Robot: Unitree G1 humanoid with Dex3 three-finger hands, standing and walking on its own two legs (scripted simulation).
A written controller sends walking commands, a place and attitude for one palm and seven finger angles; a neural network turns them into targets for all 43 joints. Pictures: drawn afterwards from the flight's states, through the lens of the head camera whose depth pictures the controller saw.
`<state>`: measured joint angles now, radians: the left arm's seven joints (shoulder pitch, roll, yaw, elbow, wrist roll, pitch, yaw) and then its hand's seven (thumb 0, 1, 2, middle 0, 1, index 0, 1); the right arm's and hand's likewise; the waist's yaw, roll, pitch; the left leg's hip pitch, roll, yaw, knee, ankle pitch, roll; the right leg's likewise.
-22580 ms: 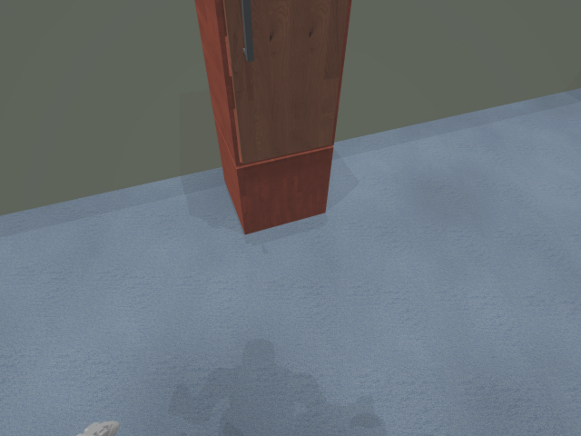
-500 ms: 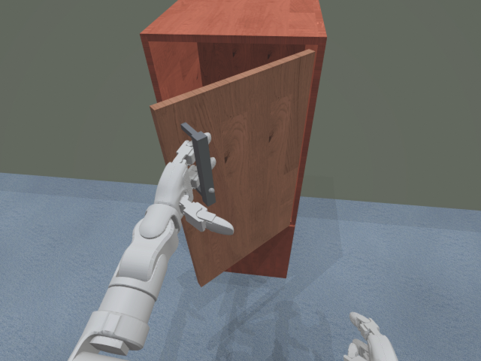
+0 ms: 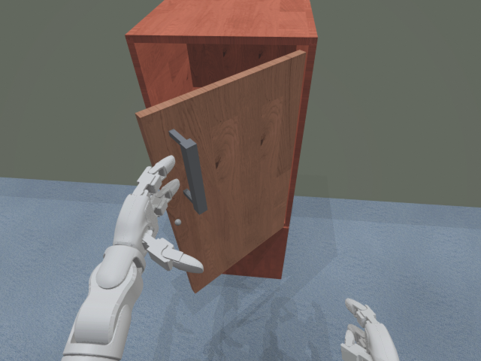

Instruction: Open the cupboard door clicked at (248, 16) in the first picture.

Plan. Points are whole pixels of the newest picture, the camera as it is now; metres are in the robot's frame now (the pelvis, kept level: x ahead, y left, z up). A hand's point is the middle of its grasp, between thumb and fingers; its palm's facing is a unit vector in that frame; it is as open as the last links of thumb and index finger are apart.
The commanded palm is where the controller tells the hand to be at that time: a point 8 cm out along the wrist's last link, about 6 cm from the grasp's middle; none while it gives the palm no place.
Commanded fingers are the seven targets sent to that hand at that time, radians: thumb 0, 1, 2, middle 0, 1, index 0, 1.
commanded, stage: slide the hand sideways off the handle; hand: left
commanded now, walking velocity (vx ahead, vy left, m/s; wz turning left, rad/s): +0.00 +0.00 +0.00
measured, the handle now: (188, 173) +0.39 +0.14 +0.13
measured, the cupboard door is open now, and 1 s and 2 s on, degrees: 46 46 46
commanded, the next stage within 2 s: draw the hand back to the body in 0.40 s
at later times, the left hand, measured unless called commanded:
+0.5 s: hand (138, 251) +0.23 +0.17 +0.12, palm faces +0.03 -1.00 -0.05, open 16.3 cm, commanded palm +0.21 +0.22 +0.13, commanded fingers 0.00 -0.50 0.30 -0.15 -0.30 -0.15 -0.30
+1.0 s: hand (105, 257) +0.21 +0.21 +0.14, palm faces +0.05 -1.00 -0.08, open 16.2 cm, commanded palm +0.17 +0.26 +0.14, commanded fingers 0.00 -0.29 0.39 -0.16 -0.30 -0.16 -0.30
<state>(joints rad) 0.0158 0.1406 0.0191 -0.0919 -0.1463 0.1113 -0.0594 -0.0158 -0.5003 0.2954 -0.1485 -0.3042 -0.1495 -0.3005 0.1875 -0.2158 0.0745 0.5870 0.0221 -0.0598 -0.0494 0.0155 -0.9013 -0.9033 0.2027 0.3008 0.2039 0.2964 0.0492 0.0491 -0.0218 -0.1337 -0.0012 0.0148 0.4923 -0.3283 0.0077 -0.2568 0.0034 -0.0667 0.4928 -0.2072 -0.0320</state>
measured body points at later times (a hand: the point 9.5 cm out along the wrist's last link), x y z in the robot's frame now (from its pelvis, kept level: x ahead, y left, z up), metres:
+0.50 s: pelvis +0.00 +0.00 +0.00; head -0.01 -0.02 +0.45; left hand +0.23 +0.23 +0.13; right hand +0.21 -0.21 -0.08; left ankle -0.04 +0.11 -0.74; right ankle +0.04 -0.10 -0.74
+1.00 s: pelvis +0.00 +0.00 +0.00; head -0.03 -0.02 +0.45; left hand +0.20 +0.26 +0.14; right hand +0.20 -0.20 -0.07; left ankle -0.04 +0.11 -0.74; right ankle +0.04 -0.10 -0.74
